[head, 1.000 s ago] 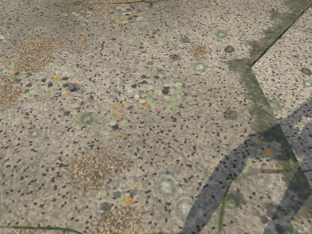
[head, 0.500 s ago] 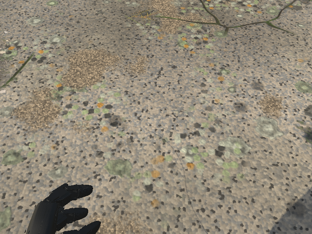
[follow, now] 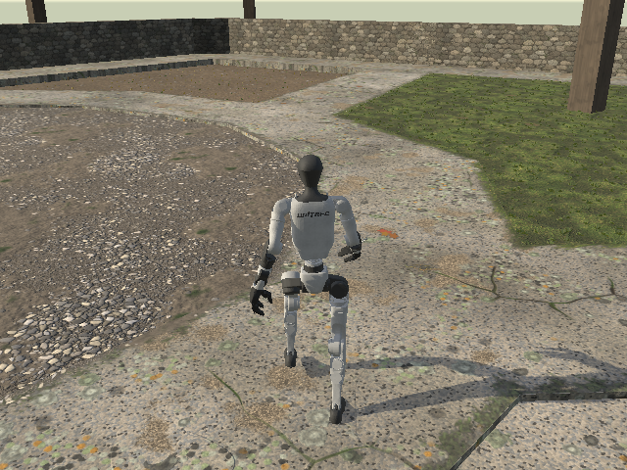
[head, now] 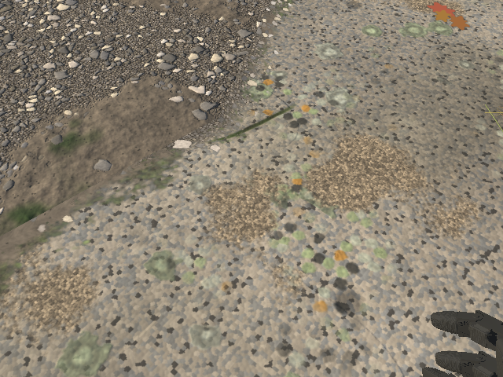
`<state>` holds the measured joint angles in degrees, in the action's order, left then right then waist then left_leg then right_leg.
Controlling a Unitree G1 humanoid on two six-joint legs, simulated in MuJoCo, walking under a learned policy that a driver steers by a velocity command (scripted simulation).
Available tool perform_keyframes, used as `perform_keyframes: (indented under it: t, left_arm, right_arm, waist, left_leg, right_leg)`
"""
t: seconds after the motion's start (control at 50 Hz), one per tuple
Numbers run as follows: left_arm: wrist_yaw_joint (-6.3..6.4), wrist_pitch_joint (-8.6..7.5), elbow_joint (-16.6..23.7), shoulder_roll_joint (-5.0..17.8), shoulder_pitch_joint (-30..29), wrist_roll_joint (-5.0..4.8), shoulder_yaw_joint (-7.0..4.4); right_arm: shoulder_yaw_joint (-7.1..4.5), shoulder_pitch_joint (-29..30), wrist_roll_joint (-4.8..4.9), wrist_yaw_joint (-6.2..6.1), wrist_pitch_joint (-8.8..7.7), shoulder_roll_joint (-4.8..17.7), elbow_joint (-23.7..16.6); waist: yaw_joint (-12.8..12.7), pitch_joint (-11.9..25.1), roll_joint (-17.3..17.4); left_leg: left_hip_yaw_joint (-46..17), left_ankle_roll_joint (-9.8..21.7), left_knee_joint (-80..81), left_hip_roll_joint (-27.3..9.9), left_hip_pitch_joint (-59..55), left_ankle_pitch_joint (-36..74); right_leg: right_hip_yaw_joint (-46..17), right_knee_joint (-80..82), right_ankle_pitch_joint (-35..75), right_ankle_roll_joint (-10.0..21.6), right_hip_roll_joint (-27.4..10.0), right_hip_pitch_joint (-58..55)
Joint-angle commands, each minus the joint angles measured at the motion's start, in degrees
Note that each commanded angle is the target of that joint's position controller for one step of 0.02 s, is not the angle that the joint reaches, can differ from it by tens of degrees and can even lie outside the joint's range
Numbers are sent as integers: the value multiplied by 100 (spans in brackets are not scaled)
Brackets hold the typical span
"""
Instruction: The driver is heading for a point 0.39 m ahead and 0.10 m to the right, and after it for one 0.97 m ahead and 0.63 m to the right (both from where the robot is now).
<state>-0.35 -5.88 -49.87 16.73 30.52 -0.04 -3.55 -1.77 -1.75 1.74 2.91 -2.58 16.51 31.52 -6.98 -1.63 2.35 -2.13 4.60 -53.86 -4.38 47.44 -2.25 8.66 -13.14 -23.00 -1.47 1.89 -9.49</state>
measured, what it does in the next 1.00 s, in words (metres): walks ahead, turning right: left foot, then right foot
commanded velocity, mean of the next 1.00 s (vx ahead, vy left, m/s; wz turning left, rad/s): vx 1.00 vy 0.00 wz -0.65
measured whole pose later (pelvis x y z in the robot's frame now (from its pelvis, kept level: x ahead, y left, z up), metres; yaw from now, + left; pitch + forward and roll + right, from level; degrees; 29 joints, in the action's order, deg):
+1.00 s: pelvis +0.93 -0.14 -0.01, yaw -44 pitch +1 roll +2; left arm 0.9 -2.6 -42.2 17.5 23.7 -1.3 -5.2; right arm -2.2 1.9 2.2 -0.1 -8.1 15.1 30.6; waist -5.1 -1.4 -0.7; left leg -6.8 -3.6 -31.2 1.1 29.5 -3.9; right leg -19.3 -41.1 -32.5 5.3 7.2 1.7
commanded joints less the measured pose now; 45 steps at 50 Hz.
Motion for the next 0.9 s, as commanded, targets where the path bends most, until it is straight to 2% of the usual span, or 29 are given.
perform_keyframes:
  t: [0.02,0.06,0.08,0.1,0.12,0.14,0.16,0.18,0.22,0.24,0.26,0.3,0.36,0.44,0.48,0.52,0.54,0.56,0.58,0.6,0.62,0.64,0.66,0.68,0.7,0.74,0.8,0.84,0.9]
  left_arm:
    - [19,-92,268,886,-310,-85,-64]
    - [67,-12,65,1127,-108,-104,-39]
    - [95,38,-36,1257,-132,-78,-30]
    - [117,93,-53,1376,-435,-81,-28]
    - [134,65,94,1175,-604,-15,46]
    - [20,-52,295,-96,539,-59,362]
    - [22,-202,295,698,-241,-309,180]
    - [63,-206,603,754,-1038,-516,80]
    - [100,-101,645,426,-1284,-316,97]
    - [72,47,536,274,-912,-306,84]
    - [45,185,460,107,-735,-324,86]
    - [20,392,494,-46,-840,-341,83]
    - [-17,428,797,-32,-1464,-254,102]
    - [-256,296,1089,67,-2342,-174,142]
    - [-400,232,1258,235,-2550,-205,81]
    - [-416,292,1240,607,-1928,-324,-93]
    - [-381,404,1095,907,-1084,-351,-240]
    - [-301,545,738,1382,345,-298,-474]
    - [-162,646,476,1467,1066,-326,-541]
    - [-198,577,528,1449,491,-122,-408]
    - [-217,363,960,1099,-151,85,-257]
    - [-237,234,1091,794,-162,25,-242]
    - [-287,115,1079,727,-437,-4,-213]
    - [-304,22,1185,752,-865,-17,-212]
    - [-247,-13,1288,809,-1194,-11,-223]
    - [-130,-2,1346,671,-1371,-81,-169]
    - [90,61,1268,565,-1218,-191,-141]
    - [140,154,1188,717,-1089,-212,-217]
    - [173,193,1050,673,-848,-303,-258]
  right_arm:
    - [39,897,-11,143,-216,79,-596]
    - [-92,810,-56,128,-237,308,-698]
    - [-236,104,-49,67,-200,594,-597]
    - [-403,-1217,-23,-37,-144,876,-274]
    - [-534,-2585,-46,-171,-47,1169,133]
    - [-541,-2508,-251,-181,-163,1687,204]
    - [-458,-2875,-257,-188,-207,1032,291]
    - [-362,-2526,-277,-175,-267,791,444]
    - [-278,-1797,-287,-135,-371,368,628]
    - [-222,-1572,-368,-109,-427,84,690]
    - [-212,-1428,-325,-73,-452,-91,778]
    - [-231,-1137,-199,-63,-478,-112,918]
    - [-264,-987,-308,-167,-522,82,983]
    - [-330,-1357,-264,-351,-523,550,1100]
    - [-376,-1545,-262,-435,-446,884,1149]
    - [-473,-1524,-222,-516,-258,1297,1093]
    - [-523,-1271,-172,-511,-170,1473,1013]
    - [-519,-861,-156,-461,-160,1475,873]
    - [-396,-534,-60,-337,-256,988,890]
    - [-36,-1107,-176,-199,-520,-306,546]
    - [63,-1481,3,-129,-759,-117,159]
    - [-53,-714,91,-126,-866,532,78]
    - [-90,-411,82,-173,-863,537,8]
    - [-59,-528,-57,-226,-807,407,80]
    - [-83,-672,-167,-254,-726,420,143]
    - [-142,-737,-207,-318,-571,533,187]
    - [-20,421,-335,-348,-507,175,-244]
    - [13,841,-255,-308,-502,-47,-433]
    - [-192,824,19,-289,-532,356,-484]
  waist:
    - [361,-871,-244]
    - [716,-407,-889]
    - [1217,79,-1237]
    - [2023,672,-1334]
    - [2560,1391,-1117]
    - [1393,2660,908]
    - [1941,2941,556]
    - [1794,1445,378]
    - [1175,289,-128]
    - [834,175,38]
    - [677,118,153]
    - [494,-284,158]
    - [460,-725,117]
    - [729,-860,-413]
    - [679,-662,-266]
    - [201,-63,301]
    - [-324,335,586]
    - [-1029,898,540]
    - [-1329,752,-324]
    - [-105,485,-2663]
    - [316,1572,-2397]
    - [53,993,-1068]
    - [408,345,150]
    - [763,99,479]
    - [952,-45,459]
    - [1079,-186,281]
    - [636,-518,29]
    - [317,-370,-344]
    - [227,-74,-734]
  left_leg:
    - [577,210,1233,387,-889,272]
    - [923,369,1410,761,-1822,-312]
    - [786,500,1470,832,-2730,-560]
    - [595,638,1942,748,-4359,-164]
    - [-349,644,1693,-13,-6688,-493]
    - [-3399,1313,2148,-1813,-8505,-2319]
    - [-4364,1163,3318,-1781,-7932,-3310]
    - [-3407,952,3608,-1590,-6918,-2996]
    - [-1972,762,3956,-1276,-5084,-1711]
    - [-1387,659,4095,-1107,-4482,-1409]
    - [-901,569,4214,-1006,-4145,-1069]
    - [-61,354,4487,-937,-3617,-483]
    - [944,203,4723,-571,-3236,265]
    - [1653,-32,4865,-516,-3851,1087]
    - [1788,-288,4409,-603,-4560,3273]
    - [1782,-391,3235,-762,-5201,6103]
    - [1715,-336,2174,-900,-5131,7065]
    - [1500,-229,533,-881,-4406,6848]
    - [1516,-385,-2035,-37,-3211,2724]
    - [654,-561,-4394,1110,-939,-3174]
    - [-598,-275,-4692,1124,127,-3050]
    - [-721,18,-4010,808,113,-2476]
    - [-673,87,-3202,585,-78,-1981]
    - [-776,-19,-2728,397,-467,-1760]
    - [-854,-196,-2401,273,-841,-1642]
    - [-762,-481,-1519,65,-1236,-1589]
    - [-258,-837,548,213,-1879,-434]
    - [-4,-954,1698,517,-2698,574]
    - [-417,-1045,2441,578,-3043,821]
  right_leg:
    - [-424,859,4594,836,-1522,1006]
    - [-462,84,7540,930,-1728,555]
    - [-578,-790,8461,925,-1832,490]
    - [-531,-2125,8568,820,-1726,1038]
    - [-703,-3982,6323,675,-1365,2694]
    - [-1342,-6329,-294,546,-333,4584]
    - [-1977,-6815,-274,676,-334,4882]
    - [-1777,-6907,105,618,-500,5437]
    - [-1606,-6496,859,502,-969,5213]
    - [-1673,-6446,1144,479,-1164,4791]
    - [-1642,-6382,1192,465,-1266,4570]
    - [-1605,-6208,1160,391,-1409,4716]
    - [-1386,-5420,2201,302,-1273,5042]
    - [-613,-3625,3511,521,-907,4805]
    - [-92,-3007,3481,725,-481,4371]
    - [339,-3114,2772,878,61,3509]
    - [300,-3334,2203,1047,194,2606]
    - [-105,-3342,1908,1299,170,906]
    - [-748,-2678,2104,1541,-68,-159]
    - [-2676,-2496,2040,2202,-408,-787]
    - [-5682,-810,-956,3015,-1455,-1203]
    - [-6052,83,-1757,2583,-1515,-564]
    - [-5798,244,-1797,2277,-1414,443]
    - [-5525,104,-1281,2290,-1286,1295]
    - [-5086,28,-661,2295,-999,1964]
    - [-4150,117,185,2177,-599,2614]
    - [-3070,95,1164,1917,-24,3561]
    - [-2853,-8,969,1597,165,3904]
    - [-3348,-457,424,1358,-32,3061]
Keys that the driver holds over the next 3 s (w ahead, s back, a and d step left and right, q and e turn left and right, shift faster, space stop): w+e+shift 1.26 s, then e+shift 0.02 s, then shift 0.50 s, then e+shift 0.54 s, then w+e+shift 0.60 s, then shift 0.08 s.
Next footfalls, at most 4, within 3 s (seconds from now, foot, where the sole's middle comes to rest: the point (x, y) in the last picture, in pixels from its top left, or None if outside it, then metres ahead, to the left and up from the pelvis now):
0.12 left None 0.32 0.11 -0.76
0.58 right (336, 292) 0.73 -0.13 -0.76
0.98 left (341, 177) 1.17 -0.15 -0.76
1.44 right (478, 186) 1.20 -0.61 -0.76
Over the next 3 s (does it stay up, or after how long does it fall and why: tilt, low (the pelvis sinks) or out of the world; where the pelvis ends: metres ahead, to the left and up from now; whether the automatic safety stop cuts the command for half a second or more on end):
stays up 1.17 -0.76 0.00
